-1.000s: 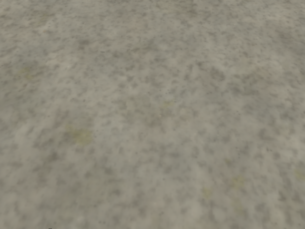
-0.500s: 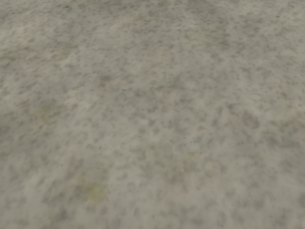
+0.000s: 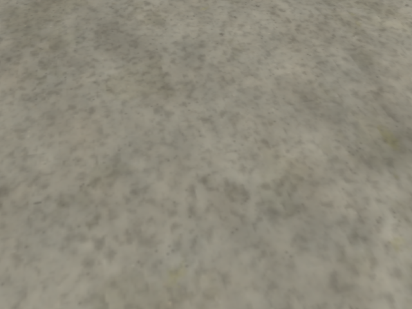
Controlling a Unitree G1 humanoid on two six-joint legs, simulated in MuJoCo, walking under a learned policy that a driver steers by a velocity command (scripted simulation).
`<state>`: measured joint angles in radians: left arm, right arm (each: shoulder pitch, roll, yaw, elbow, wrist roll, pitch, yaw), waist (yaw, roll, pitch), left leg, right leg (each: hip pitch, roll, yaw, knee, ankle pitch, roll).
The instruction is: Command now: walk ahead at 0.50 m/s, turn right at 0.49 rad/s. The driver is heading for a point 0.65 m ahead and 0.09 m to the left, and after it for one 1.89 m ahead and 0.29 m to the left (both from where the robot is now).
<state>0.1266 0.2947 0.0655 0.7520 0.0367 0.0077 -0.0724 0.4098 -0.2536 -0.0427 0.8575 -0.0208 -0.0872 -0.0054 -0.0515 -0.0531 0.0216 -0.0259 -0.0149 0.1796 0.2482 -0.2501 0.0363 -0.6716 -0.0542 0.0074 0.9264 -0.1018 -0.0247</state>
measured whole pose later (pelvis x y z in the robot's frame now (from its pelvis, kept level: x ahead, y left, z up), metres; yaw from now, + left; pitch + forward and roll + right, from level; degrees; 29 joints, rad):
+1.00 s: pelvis +0.50 +0.04 +0.00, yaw +22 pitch +1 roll +0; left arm 0.12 0.26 0.04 0.76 0.03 -0.02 0.00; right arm 0.31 -0.27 -0.07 0.86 0.00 -0.03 0.00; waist -0.03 -0.03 0.09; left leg -0.16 -0.15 -0.04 0.35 -0.18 0.13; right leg -0.64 -0.10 0.04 0.99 -0.23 0.05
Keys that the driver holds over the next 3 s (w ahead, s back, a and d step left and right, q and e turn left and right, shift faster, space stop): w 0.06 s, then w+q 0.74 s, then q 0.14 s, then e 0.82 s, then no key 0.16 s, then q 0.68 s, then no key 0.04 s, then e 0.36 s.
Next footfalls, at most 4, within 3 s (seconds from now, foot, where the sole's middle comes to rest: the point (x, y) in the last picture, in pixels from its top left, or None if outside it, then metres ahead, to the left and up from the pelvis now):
0.18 right None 0.24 -0.12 -0.78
0.70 left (170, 301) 0.51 0.09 -0.78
1.22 right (191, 237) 0.73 0.02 -0.78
1.70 left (141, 265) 0.63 0.19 -0.78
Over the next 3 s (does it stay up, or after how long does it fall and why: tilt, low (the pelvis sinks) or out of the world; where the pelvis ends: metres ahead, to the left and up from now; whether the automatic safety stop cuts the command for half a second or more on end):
stays up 0.57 0.11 -0.01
